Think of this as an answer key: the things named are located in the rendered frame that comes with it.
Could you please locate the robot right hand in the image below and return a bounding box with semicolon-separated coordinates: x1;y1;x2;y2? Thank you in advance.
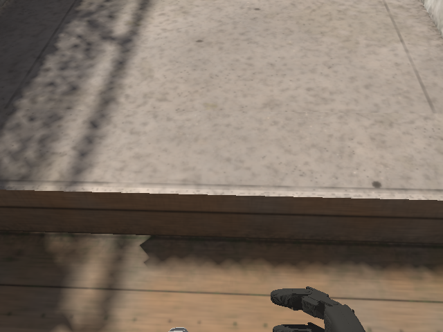
271;286;365;332

